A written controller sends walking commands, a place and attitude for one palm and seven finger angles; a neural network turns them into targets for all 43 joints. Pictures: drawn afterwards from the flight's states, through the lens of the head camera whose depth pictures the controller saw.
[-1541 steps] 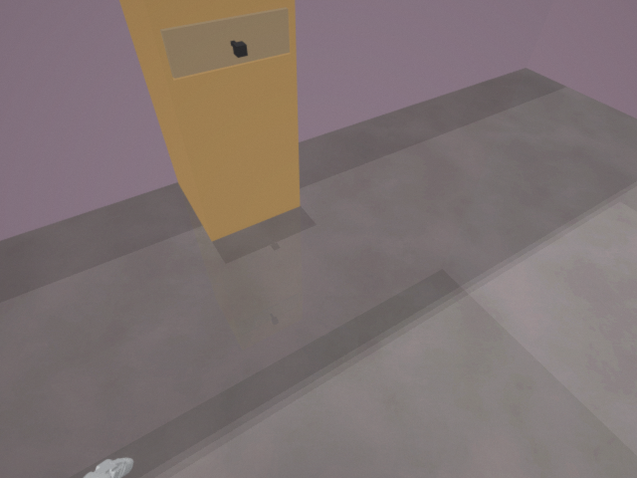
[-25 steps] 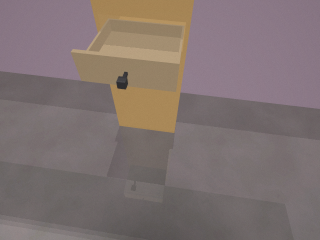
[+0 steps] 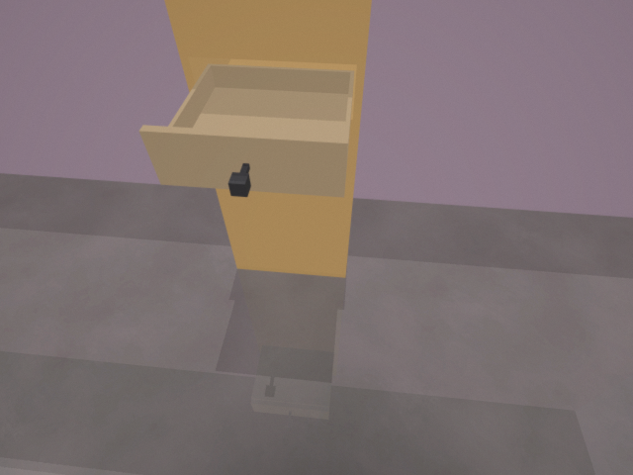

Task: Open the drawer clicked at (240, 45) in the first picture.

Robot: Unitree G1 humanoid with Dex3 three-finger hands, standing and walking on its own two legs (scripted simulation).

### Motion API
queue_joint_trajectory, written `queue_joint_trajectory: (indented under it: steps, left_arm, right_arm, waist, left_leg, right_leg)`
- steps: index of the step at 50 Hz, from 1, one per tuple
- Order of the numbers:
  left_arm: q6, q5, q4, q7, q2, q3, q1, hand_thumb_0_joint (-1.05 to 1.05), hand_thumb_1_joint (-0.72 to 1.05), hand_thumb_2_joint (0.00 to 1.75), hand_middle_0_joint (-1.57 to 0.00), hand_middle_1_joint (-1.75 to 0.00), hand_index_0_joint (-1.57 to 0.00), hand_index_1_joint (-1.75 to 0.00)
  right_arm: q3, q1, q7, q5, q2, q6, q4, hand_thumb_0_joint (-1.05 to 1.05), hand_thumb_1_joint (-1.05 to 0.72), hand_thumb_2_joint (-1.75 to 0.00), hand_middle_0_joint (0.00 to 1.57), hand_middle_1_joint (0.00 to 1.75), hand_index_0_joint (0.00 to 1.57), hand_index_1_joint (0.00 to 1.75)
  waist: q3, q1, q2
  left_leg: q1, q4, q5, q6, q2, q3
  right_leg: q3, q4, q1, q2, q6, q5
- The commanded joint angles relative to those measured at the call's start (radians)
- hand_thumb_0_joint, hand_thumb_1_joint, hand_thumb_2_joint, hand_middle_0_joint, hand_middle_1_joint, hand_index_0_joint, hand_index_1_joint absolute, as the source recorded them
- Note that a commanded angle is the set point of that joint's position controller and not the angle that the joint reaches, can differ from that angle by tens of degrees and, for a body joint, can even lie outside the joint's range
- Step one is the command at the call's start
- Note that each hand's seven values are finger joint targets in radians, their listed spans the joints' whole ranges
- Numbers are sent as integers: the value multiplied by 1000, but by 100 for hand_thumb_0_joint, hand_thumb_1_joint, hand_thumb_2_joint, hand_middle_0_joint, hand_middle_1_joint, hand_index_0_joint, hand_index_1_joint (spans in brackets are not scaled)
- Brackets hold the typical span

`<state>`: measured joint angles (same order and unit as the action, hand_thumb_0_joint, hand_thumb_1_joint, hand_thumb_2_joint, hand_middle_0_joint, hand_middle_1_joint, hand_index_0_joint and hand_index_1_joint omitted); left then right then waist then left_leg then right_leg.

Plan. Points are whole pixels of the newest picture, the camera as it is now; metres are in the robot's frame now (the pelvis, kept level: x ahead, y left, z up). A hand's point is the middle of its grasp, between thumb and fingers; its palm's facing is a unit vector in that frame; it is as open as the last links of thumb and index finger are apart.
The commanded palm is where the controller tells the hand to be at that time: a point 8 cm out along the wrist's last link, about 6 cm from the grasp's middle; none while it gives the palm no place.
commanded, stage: let the arm hang, fingers relaxed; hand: left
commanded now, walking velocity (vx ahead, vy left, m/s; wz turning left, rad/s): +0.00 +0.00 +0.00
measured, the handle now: (242, 178) +0.61 +0.17 +0.00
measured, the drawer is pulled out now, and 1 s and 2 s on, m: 0.30 0.30 0.30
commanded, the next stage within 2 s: look to check the result in 0.16 s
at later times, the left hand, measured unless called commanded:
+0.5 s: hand out of the picture +0.09 +0.23 -0.16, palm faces -0.02 -0.95 -0.31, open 7.3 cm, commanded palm none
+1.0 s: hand out of the picture +0.13 +0.23 -0.15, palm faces -0.04 -0.94 -0.33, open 7.3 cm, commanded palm none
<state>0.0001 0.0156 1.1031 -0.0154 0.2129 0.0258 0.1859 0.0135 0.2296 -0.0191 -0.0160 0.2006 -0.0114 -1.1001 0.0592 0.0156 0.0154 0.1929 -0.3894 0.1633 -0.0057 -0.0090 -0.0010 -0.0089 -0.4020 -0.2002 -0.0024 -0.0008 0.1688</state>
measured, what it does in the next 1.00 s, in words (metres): stands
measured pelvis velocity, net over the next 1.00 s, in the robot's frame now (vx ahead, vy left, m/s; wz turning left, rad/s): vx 0.04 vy -0.01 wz -0.01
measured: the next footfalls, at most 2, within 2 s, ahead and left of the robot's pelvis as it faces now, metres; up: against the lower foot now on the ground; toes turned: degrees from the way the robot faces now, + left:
none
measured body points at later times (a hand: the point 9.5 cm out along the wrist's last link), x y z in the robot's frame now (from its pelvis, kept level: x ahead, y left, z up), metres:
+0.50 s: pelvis +0.02 +0.00 +0.00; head +0.05 -0.01 +0.45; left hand +0.09 +0.28 -0.14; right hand +0.07 -0.28 -0.15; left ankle +0.03 +0.12 -0.74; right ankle +0.03 -0.12 -0.74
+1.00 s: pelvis +0.04 -0.01 +0.01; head +0.07 -0.01 +0.45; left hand +0.14 +0.28 -0.13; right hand +0.11 -0.31 -0.13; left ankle +0.03 +0.12 -0.74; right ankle +0.03 -0.12 -0.74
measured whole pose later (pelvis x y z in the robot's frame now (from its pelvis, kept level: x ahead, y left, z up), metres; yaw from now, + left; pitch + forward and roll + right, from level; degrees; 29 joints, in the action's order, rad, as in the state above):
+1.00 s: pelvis +0.04 -0.01 +0.01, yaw +0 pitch -1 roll +0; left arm -0.02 0.01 1.11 0.00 0.32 0.02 0.08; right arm 0.01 0.09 -0.01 -0.01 0.33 0.00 -1.11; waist 0.08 0.02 0.01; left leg 0.11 -0.30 0.17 0.01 0.01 0.00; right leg -0.01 -0.30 -0.11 0.02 -0.01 0.17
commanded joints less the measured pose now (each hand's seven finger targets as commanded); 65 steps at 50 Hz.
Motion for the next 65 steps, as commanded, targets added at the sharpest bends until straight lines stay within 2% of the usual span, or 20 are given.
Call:
queue_joint_trajectory:
  steps: [1, 4, 7, 10, 17, 20, 27, 30, 31, 34, 36, 40, 41, 44, 45, 49, 50, 56, 64, 65]
  left_arm:
    - [-16, 1, -31, -9, 174, 28, 20, 0, 90, 90, -20, -30, -20, -30]
    - [-23, 0, -35, -10, 181, 29, 16, 0, 90, 90, -20, -30, -20, -30]
    - [-24, -1, -36, -9, 187, 30, -6, 0, 90, 90, -20, -30, -20, -30]
    - [-28, -2, -35, -10, 202, 31, -18, 0, 90, 90, -20, -30, -20, -30]
    - [-29, -2, -35, -7, 229, 33, -47, 0, 90, 90, -20, -30, -20, -30]
    - [-30, -2, -36, -6, 241, 33, -55, 0, 90, 90, -20, -30, -20, -30]
    - [-31, -2, -38, -4, 272, 33, -91, 0, 90, 90, -20, -30, -20, -30]
    - [-34, -3, -38, -3, 285, 33, -97, 0, 90, 90, -20, -30, -20, -30]
    - [-33, -3, -38, -3, 286, 33, -105, 0, 90, 90, -20, -30, -20, -30]
    - [-38, -2, -42, -3, 301, 36, -106, 0, 90, 90, -20, -30, -20, -30]
    - [-37, -3, -43, -3, 305, 34, -120, 0, 90, 90, -20, -30, -20, -30]
    - [-38, -3, -43, -3, 311, 34, -123, 0, 90, 90, -20, -30, -20, -30]
    - [-37, -3, -45, -2, 311, 33, -129, 0, 90, 90, -20, -30, -20, -30]
    - [-39, -3, -46, -2, 314, 35, -122, 0, 90, 90, -20, -30, -20, -30]
    - [-37, -3, -45, -2, 315, 33, -131, 0, 90, 90, -20, -30, -20, -30]
    - [-39, -2, -48, -1, 318, 34, -127, 0, 90, 90, -20, -30, -20, -30]
    - [-38, -3, -47, -2, 316, 32, -134, 0, 90, 90, -20, -30, -20, -30]
    - [-38, -4, -46, -3, 317, 32, -133, 0, 90, 90, -20, -30, -20, -30]
    - [-38, -3, -46, -3, 313, 34, -123, 0, 90, 90, -20, -30, -20, -30]
    - [-37, -3, -43, -3, 312, 32, -128, 0, 90, 90, -20, -30, -20, -30]
  right_arm:
    - [30, 37, -5, -4, 134, 17, 35, 0, -90, -90, 20, 30, 20, 30]
    - [34, 17, -7, -2, 148, 22, 39, 0, -90, -90, 20, 30, 20, 30]
    - [33, 3, -8, -2, 161, 24, 36, 0, -90, -90, 20, 30, 20, 30]
    - [37, -8, -9, -1, 176, 26, 38, 0, -90, -90, 20, 30, 20, 30]
    - [39, -43, -8, -1, 210, 26, 34, 0, -90, -90, 20, 30, 20, 30]
    - [40, -59, -7, -1, 225, 27, 38, 0, -90, -90, 20, 30, 20, 30]
    - [40, -93, -3, 0, 262, 27, 40, 0, -90, -90, 20, 30, 20, 30]
    - [42, -108, -3, 0, 275, 28, 42, 0, -90, -90, 20, 30, 20, 30]
    - [41, -111, -2, -1, 281, 28, 41, 0, -90, -90, 20, 30, 20, 30]
    - [43, -124, -3, 1, 292, 30, 47, 0, -90, -90, 20, 30, 20, 30]
    - [42, -127, -2, 0, 301, 30, 44, 0, -90, -90, 20, 30, 20, 30]
    - [41, -137, -3, 0, 306, 31, 46, 0, -90, -90, 20, 30, 20, 30]
    - [40, -140, -2, 0, 309, 31, 46, 0, -90, -90, 20, 30, 20, 30]
    - [39, -148, -3, 1, 310, 30, 51, 0, -90, -90, 20, 30, 20, 30]
    - [39, -147, -2, 0, 313, 31, 48, 0, -90, -90, 20, 30, 20, 30]
    - [36, -150, -3, 2, 315, 32, 52, 0, -90, -90, 20, 30, 20, 30]
    - [37, -148, -3, 0, 318, 31, 50, 0, -90, -90, 20, 30, 20, 30]
    - [35, -141, -5, 1, 318, 31, 49, 0, -90, -90, 20, 30, 20, 30]
    - [33, -142, -5, 3, 316, 32, 47, 0, -90, -90, 20, 30, 20, 30]
    - [33, -139, -5, 2, 315, 32, 44, 0, -90, -90, 20, 30, 20, 30]
  waist:
    - [21, -6, -5]
    - [-27, -8, -2]
    - [-29, -5, 17]
    - [-45, -2, -5]
    - [-43, -1, 11]
    - [-54, -1, -14]
    - [-55, 0, -11]
    - [-69, 1, -20]
    - [-74, 2, -2]
    - [-90, -1, -31]
    - [-95, 2, -10]
    - [-101, 3, -21]
    - [-89, 2, 0]
    - [-85, -2, -20]
    - [-82, 2, -1]
    - [-101, -2, -27]
    - [-97, 2, -5]
    - [-116, 2, -8]
    - [-102, -3, -17]
    - [-102, 0, 2]
  left_leg:
    - [13, 96, 64, -21, 92, 92]
    - [-23, 85, 7, -21, 100, 90]
    - [-28, 85, -26, -16, 102, 85]
    - [-48, 79, -59, -17, 107, 85]
    - [-60, 95, -55, -15, 110, 86]
    - [-77, 95, -68, -16, 113, 86]
    - [-83, 109, -71, -13, 116, 89]
    - [-102, 104, -90, -13, 118, 87]
    - [-100, 107, -92, -12, 118, 88]
    - [-121, 103, -117, -12, 121, 83]
    - [-118, 104, -129, -10, 122, 84]
    - [-132, 105, -152, -10, 124, 82]
    - [-124, 107, -160, -8, 123, 80]
    - [-134, 109, -146, -10, 124, 80]
    - [-130, 111, -147, -8, 122, 80]
    - [-146, 110, -169, -10, 125, 79]
    - [-144, 109, -173, -8, 125, 77]
    - [-155, 107, -213, -5, 128, 73]
    - [-157, 116, -196, -6, 128, 73]
    - [-155, 116, -197, -5, 128, 74]
  right_leg:
    - [-88, 113, -25, -85, -42, 107]
    - [-87, 107, 4, -85, -44, 44]
    - [-90, 106, 16, -90, -43, 4]
    - [-88, 107, 30, -93, -45, -42]
    - [-96, 121, 39, -93, -45, -37]
    - [-93, 123, 44, -95, -43, -54]
    - [-96, 134, 54, -98, -41, -55]
    - [-96, 137, 61, -102, -41, -82]
    - [-98, 135, 67, -101, -40, -85]
    - [-98, 136, 75, -102, -41, -124]
    - [-100, 133, 88, -105, -41, -141]
    - [-94, 133, 96, -108, -41, -174]
    - [-95, 131, 96, -108, -41, -183]
    - [-98, 142, 93, -106, -42, -169]
    - [-99, 141, 93, -108, -41, -169]
    - [-95, 140, 104, -107, -41, -192]
    - [-96, 140, 106, -110, -41, -200]
    - [-91, 129, 126, -110, -42, -248]
    - [-91, 141, 116, -107, -41, -219]
    - [-90, 140, 119, -110, -40, -216]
